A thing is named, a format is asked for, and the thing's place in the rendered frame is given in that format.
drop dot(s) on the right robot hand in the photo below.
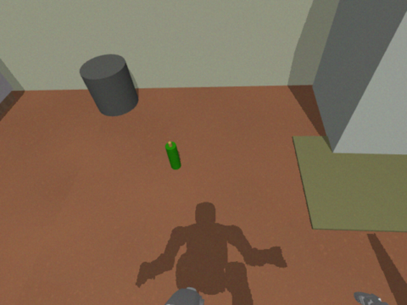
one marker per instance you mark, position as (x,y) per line
(368,299)

